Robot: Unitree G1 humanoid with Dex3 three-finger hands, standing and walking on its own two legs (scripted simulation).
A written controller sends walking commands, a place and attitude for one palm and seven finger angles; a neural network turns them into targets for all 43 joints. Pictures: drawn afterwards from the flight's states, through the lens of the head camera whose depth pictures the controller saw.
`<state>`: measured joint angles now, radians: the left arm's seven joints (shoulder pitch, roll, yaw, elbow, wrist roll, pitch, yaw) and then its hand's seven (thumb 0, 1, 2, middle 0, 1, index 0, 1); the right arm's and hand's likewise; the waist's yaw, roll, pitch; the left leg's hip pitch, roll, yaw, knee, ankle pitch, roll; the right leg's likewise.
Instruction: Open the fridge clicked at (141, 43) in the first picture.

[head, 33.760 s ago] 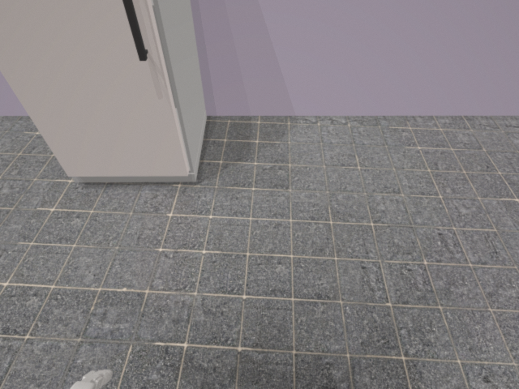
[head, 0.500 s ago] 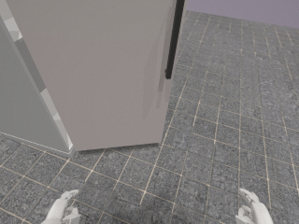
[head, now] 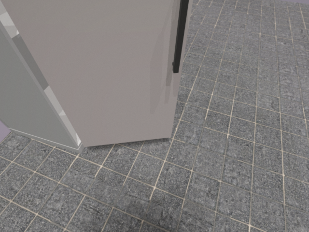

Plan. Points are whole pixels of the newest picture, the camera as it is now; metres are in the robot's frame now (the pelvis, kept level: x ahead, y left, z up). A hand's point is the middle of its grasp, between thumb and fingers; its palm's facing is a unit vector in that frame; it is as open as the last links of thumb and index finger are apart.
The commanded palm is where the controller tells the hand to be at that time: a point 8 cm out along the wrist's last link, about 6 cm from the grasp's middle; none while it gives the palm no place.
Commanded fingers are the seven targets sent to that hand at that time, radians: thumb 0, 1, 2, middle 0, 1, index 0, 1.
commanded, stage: let the arm hang, fingers relaxed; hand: right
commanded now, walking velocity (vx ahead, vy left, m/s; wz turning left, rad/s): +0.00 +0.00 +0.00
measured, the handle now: (179, 27) +0.77 -0.04 +0.14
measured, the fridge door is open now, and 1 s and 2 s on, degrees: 65 65 65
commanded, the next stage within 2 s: look to check the result in 0.42 s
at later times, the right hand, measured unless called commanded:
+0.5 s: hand out of the picture +0.01 -0.18 -0.18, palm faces -0.02 +0.98 -0.18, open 7.4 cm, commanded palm none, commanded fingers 0.00 -0.90 -0.90 0.20 0.30 0.20 0.30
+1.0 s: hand out of the picture +0.00 -0.17 -0.18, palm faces -0.02 +0.99 -0.17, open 7.4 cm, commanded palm none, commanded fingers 0.00 -0.90 -0.90 0.20 0.30 0.20 0.30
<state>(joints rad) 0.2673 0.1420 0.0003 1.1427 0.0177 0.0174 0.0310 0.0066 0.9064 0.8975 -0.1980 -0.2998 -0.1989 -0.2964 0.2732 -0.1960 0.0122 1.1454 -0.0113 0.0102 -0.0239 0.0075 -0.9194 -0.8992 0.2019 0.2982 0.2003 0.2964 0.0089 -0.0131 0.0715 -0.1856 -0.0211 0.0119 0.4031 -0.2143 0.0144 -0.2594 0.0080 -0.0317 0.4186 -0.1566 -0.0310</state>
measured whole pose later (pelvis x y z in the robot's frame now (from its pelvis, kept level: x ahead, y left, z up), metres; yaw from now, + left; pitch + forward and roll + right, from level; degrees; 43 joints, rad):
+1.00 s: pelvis +0.01 -0.01 +0.00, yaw +1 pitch -1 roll +0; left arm 0.24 0.13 0.01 1.16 0.02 0.00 0.04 0.01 0.91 0.90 -0.20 -0.30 -0.20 -0.30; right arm 0.26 -0.15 0.02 1.15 -0.01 -0.01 -0.03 0.01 -0.91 -0.90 0.20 0.30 0.20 0.30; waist 0.01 0.01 0.05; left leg -0.16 -0.01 -0.01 0.39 -0.22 0.00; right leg -0.22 0.02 -0.05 0.39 -0.16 -0.04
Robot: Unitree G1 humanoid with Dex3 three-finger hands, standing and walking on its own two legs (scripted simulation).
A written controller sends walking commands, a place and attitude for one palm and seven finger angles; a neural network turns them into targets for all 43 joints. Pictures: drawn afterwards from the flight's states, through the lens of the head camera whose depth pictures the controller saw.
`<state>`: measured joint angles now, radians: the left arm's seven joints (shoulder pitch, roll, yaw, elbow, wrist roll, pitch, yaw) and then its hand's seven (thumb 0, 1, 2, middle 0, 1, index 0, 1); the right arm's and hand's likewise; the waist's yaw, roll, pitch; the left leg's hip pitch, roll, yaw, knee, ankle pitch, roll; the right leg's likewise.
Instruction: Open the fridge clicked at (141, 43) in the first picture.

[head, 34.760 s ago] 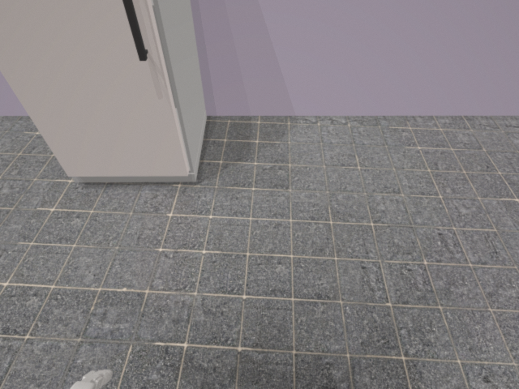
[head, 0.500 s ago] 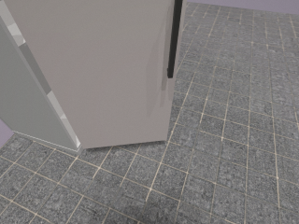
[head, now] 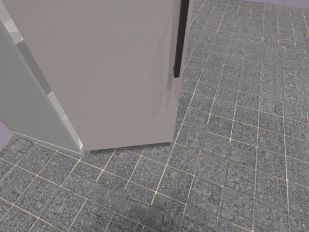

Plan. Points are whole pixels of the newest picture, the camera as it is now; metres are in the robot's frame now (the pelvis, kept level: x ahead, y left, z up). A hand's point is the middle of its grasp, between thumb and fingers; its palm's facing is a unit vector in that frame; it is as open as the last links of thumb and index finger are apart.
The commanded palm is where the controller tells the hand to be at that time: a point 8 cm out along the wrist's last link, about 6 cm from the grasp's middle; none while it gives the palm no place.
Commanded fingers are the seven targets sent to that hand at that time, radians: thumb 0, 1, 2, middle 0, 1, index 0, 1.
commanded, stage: stand and wait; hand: right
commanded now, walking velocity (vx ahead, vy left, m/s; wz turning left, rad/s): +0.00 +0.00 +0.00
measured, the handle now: (179, 33) +0.76 -0.04 +0.14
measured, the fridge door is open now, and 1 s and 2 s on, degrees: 65 65 65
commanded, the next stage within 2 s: none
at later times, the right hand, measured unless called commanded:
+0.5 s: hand out of the picture +0.01 -0.16 -0.18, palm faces -0.01 +0.99 -0.17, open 7.4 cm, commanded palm none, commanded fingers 0.00 -0.90 -0.90 0.20 0.30 0.20 0.30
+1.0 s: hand out of the picture +0.01 -0.16 -0.18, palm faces -0.01 +0.99 -0.17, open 7.4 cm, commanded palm none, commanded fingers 0.00 -0.90 -0.90 0.20 0.30 0.20 0.30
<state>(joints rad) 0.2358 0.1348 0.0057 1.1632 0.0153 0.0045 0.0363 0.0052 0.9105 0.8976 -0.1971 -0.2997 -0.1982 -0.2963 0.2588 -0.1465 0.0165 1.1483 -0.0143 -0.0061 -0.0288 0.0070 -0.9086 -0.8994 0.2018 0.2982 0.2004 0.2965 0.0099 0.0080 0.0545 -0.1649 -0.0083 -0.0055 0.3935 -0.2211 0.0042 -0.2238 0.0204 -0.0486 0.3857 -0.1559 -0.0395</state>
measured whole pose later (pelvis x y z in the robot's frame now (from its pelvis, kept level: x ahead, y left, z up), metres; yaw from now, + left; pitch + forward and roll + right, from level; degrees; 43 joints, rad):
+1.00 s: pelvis +0.01 +0.00 +0.00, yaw +0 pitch -1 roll +0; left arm 0.23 0.14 0.00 1.18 0.01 0.00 0.04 0.00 0.91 0.90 -0.20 -0.30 -0.20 -0.30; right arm 0.27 -0.15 0.02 1.15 -0.01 -0.01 -0.03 0.01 -0.91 -0.90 0.20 0.30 0.20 0.30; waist 0.01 0.01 0.04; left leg -0.12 -0.01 -0.01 0.37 -0.23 0.01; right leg -0.18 0.01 -0.05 0.36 -0.17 -0.03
